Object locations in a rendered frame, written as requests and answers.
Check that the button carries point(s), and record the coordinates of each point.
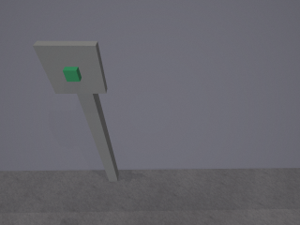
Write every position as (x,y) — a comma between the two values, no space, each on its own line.
(72,74)

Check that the panel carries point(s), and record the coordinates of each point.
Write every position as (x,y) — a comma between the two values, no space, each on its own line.
(54,56)

